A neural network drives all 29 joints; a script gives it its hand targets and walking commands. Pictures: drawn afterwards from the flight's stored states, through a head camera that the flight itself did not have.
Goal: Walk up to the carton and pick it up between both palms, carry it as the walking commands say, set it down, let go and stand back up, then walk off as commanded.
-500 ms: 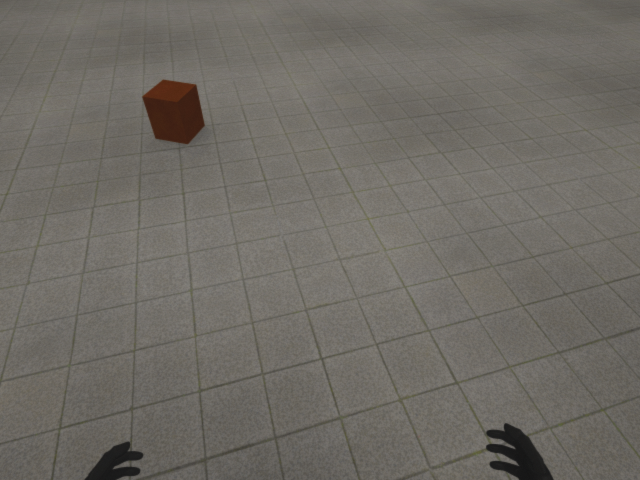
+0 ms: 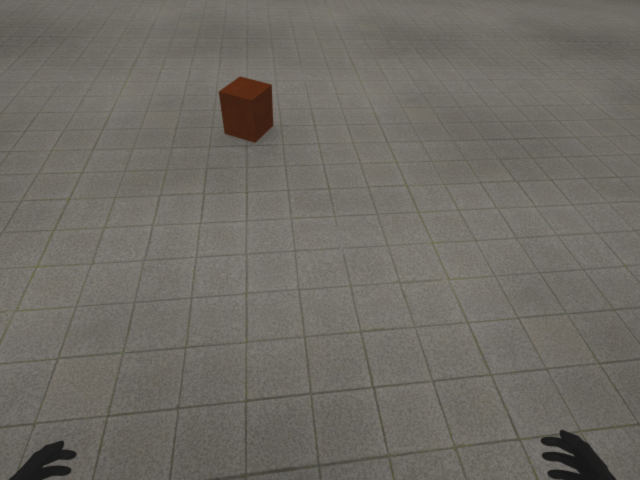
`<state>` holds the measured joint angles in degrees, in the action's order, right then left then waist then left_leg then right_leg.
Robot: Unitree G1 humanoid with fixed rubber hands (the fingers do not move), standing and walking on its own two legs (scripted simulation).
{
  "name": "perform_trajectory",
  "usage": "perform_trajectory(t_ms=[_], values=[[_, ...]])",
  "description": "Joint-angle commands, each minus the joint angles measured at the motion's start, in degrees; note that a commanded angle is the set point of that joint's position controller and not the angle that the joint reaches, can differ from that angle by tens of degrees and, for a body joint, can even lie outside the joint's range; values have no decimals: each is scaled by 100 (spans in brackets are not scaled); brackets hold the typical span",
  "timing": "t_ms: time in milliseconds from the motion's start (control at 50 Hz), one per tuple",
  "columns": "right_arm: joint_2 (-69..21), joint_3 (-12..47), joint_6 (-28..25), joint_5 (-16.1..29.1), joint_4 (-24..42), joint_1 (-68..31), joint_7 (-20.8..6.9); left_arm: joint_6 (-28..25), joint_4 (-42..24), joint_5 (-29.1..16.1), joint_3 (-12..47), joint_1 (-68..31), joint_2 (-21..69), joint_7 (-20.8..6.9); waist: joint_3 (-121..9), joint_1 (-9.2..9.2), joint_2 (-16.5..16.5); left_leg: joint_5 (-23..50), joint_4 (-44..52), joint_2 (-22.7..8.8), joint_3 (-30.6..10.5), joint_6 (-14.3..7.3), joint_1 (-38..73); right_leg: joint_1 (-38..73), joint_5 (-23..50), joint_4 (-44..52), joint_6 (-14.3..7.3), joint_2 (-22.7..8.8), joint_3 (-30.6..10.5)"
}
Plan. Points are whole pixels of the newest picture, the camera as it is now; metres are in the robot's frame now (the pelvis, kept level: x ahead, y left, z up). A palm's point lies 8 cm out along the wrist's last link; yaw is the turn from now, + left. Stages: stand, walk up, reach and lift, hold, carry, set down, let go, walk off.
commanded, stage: walk up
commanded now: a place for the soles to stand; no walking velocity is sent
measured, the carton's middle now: (247, 109) +2.06 +0.40 -0.62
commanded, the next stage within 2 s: none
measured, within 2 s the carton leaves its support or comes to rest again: neither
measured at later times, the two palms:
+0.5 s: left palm (86, 328) +0.35 +0.36 -0.06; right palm (519, 365) +0.30 -0.28 -0.05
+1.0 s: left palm (69, 262) +0.48 +0.45 -0.07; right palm (436, 239) +0.53 -0.20 -0.02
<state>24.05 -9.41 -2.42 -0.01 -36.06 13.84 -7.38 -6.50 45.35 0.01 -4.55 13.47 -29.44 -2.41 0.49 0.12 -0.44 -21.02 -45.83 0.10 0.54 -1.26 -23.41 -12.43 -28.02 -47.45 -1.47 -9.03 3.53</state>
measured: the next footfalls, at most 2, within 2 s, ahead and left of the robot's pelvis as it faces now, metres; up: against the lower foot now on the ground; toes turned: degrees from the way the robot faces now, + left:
right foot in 0.40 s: +0.32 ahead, -0.09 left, +0.00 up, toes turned -3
left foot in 0.70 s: +0.41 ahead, +0.19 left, +0.00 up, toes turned +10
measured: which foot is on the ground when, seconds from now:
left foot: down 0.00-0.42, up 0.44-0.68, down 0.70-1.00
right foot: up 0.00-0.38, down 0.40-0.70, up 0.72-1.00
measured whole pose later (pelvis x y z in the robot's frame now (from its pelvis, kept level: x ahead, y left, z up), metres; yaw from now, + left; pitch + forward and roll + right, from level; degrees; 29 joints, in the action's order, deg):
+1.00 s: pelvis +0.42 +0.11 +0.02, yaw +9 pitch +2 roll -2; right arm 24.2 -4.3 -5.6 0.0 -36.2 24.7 -1.9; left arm -4.1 44.9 0.0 -2.9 11.9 -27.8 -3.4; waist 0.4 0.0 3.2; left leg -20.9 -34.6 1.1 1.2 -3.5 -15.5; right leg -32.2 -20.7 -55.0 -1.8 -4.2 2.3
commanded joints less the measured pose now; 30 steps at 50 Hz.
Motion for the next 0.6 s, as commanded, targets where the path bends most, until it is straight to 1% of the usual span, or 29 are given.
perform_trajectory(t_ms=[0, 20, 40, 60, 80, 100, 120, 140, 160, 180, 200, 220, 260, 280, 300, 320, 340, 360, 380, 400, 420, 440, 460, 480, 500, 520, 540, 560, 580], values=[[2136, -413, -380, -43, -220, 867, 423, -89, -705, 93, -136, -1313, -1212, 63, 95, 723, 152, -732, 3266, -1764, -4555, -715, 2526, -3958, 941, -2704, -54, 332, -804], [1818, -299, -402, -74, -194, 1002, 472, -91, -664, 1, -109, -1155, -1076, 48, 69, 633, -68, 1016, 2929, -1419, -3493, -276, 2748, -3818, 1185, -2357, -5, 343, -740], [1719, -263, -443, -38, -376, 1176, 521, -18, -592, -17, -59, -1085, -951, 38, -55, 586, -230, 2151, 2768, -1135, -2897, 134, 2735, -3528, 1305, -2088, 51, 357, -836], [1697, -173, -458, -25, -352, 1248, 531, 42, -648, -51, -132, -942, -1069, 15, -430, 599, -751, 2631, 2682, -1095, -2534, 142, 3035, -3323, 1277, -1745, 55, 404, -696], [1620, -123, -490, -46, -315, 1235, 543, 40, -665, -26, -46, -850, -917, -3, -588, 567, -956, 3488, 2525, -987, -2282, 225, 3240, -3289, 1370, -1445, 19, 400, -576], [1534, -113, -497, -12, -303, 1264, 535, 50, -694, 9, -20, -928, -873, -47, -483, 497, -1080, 3664, 2602, -913, -2199, -154, 3224, -3249, 1213, -992, 60, 520, -374], [1481, -122, -467, -34, -302, 1339, 560, 74, -690, 27, -12, -1130, -840, -67, -579, 617, -755, 3429, 2513, -973, -2131, -278, 3375, -3230, 1215, -533, 43, 589, -331], [1413, -76, -451, 8, -287, 1431, 582, 88, -700, 31, 17, -1376, -783, -59, -386, 663, -707, 3833, 2560, -853, -1925, -121, 3347, -3374, 1191, -274, 64, 612, -167], [1378, -62, -434, 33, -337, 1553, 562, 101, -718, 43, -5, -1699, -739, -48, -184, 774, -623, 3897, 2770, -799, -1938, 60, 2999, -3212, 1328, -157, 94, 681, -119], [1391, -91, -443, -17, -306, 1551, 565, 143, -776, 41, 22, -1667, -737, -59, -84, 726, -726, 3967, 2820, -856, -2126, 34, 3188, -3301, 1219, 162, 108, 780, -113], [1464, -94, -428, 13, -266, 1507, 598, 152, -818, 52, 129, -1722, -604, -85, -106, 807, -1105, 3658, 2961, -792, -1739, 49, 3139, -3253, 1524, 541, 146, 701, 18], [1411, -58, -429, -36, -264, 1370, 570, 160, -734, 43, 102, -1902, -690, -107, 82, 765, -1060, 3617, 2967, -703, -1828, -89, 2958, -3059, 1559, 764, 181, 760, 56], [1471, -70, -412, -41, -259, 1262, 547, 127, -741, 38, 130, -1996, -539, -91, 181, 687, -860, 3610, 3161, -704, -1527, -234, 2432, -2378, 1782, 1305, 60, 948, 386], [1436, -62, -370, -67, -281, 1119, 554, 144, -655, 1, 157, -1973, -562, -82, 68, 650, -828, 3748, 2855, -636, -1451, -134, 2489, -2170, 1853, 1501, 36, 966, 332], [1393, -11, -352, -34, -254, 1225, 537, 127, -609, 33, 108, -1845, -489, -53, -102, 615, -845, 4068, 2557, -602, -1245, -42, 2314, -1498, 1741, 1874, -71, 1205, 529], [1469, -22, -344, -95, -191, 1102, 523, 130, -390, 17, 27, -1094, -475, -17, -523, 253, -1054, 4703, 1855, -672, -1241, -41, 2077, -385, 1548, 2079, -175, 1158, 251], [1344, -18, -316, -83, -82, 956, 528, 107, -211, -23, -68, -236, -656, 25, -1019, -129, -606, 4621, 832, -610, -1027, 8, 1548, 889, 1710, 2484, -345, 908, 34], [1208, 76, -378, -41, 168, 806, 542, 55, -61, 31, -211, 650, -1018, 55, -1738, -643, 10, 3981, -351, -425, -707, 187, 300, 2606, 2026, 2224, -749, 285, -439], [833, 242, -459, 59, 347, 592, 550, 24, -54, 59, -431, 1291, -1432, 132, -1912, -1153, 1022, 1458, -2274, 193, -445, 449, -1475, 3769, 746, 2410, -1476, -1394, -2698], [1086, 223, -500, -11, 336, 311, 578, 3, -173, 14, -379, 1037, -1660, 207, -1392, -1027, 432, -684, -3075, 311, -685, 285, -2504, 3390, -614, 2873, -1940, -2134, -3896], [1593, 141, -487, -65, 325, -70, 526, 0, -120, 50, -379, 658, -1763, 226, -963, -896, -62, -671, -3199, -105, -1107, -42, -2770, 2906, -1405, 2998, -1971, -2070, -3815], [1527, 185, -440, -111, 294, -155, 452, -64, -270, 18, -333, 412, -1473, 220, -544, -831, -261, -312, -3242, -276, -1013, -8, -2701, 2178, -1041, 3099, -1917, -2041, -3306], [1389, 208, -393, -94, 162, -20, 368, -69, -325, 37, -323, 149, -1403, 209, -274, -601, 159, -224, -2843, -479, -993, -48, -2498, 1542, -1117, 3279, -1699, -1887, -2928], [1413, 197, -375, -62, 173, -94, 308, -117, -374, 51, -341, 99, -1387, 200, 108, -454, 99, -34, -2393, -692, -989, 73, -2350, 1059, -1061, 3557, -1598, -1799, -2539], [1271, 254, -339, -56, 89, 25, 231, -189, -369, 31, -275, -126, -1255, 158, 665, -197, 81, 282, -1880, -694, -894, 49, -2003, 176, -769, 3801, -1355, -1386, -1820], [1220, 220, -287, -93, 1, 8, 137, -192, -396, 78, -290, -330, -1304, 97, 824, -98, 249, 285, -1234, -735, -761, 95, -1590, -417, -799, 3990, -1259, -1248, -1456], [1372, 160, -262, -27, -221, 145, 102, -206, -456, 62, -307, -318, -1307, 52, 689, -102, 634, 600, -856, -548, -607, 163, -1207, -362, -550, 3946, -1161, -1020, -1275], [1177, 205, -249, -48, -132, 42, 66, -217, -479, 90, -377, -369, -1488, 48, 615, -77, 1032, 206, -203, -849, -714, 118, -1267, -316, -455, 3830, -1238, -1384, -1285], [1310, 186, -250, -122, -164, -29, 40, -198, -607, 136, -442, -515, -1576, 2, 464, -87, 1081, -100, 157, -855, -698, 35, -790, -444, -616, 3753, -1262, -1489, -1213]])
